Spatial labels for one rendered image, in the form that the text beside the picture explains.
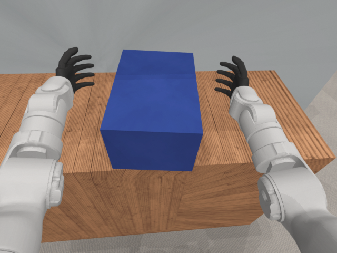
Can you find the robot left forearm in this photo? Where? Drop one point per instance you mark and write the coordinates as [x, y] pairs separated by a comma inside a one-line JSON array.
[[43, 122]]

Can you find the right robot hand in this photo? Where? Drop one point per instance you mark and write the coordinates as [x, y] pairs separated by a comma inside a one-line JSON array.
[[239, 77]]

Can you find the pedestal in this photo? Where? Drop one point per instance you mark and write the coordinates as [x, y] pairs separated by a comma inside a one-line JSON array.
[[221, 190]]

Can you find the robot right forearm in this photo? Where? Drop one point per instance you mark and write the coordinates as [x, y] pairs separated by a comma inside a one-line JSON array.
[[270, 147]]

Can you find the robot right upper arm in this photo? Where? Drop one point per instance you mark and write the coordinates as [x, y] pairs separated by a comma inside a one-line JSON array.
[[294, 198]]

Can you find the left robot hand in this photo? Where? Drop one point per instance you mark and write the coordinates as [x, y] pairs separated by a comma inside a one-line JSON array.
[[67, 69]]

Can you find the robot left upper arm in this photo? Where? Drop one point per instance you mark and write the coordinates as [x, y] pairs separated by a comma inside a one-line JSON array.
[[28, 187]]

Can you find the carton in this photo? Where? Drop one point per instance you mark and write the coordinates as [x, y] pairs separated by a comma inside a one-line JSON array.
[[152, 119]]

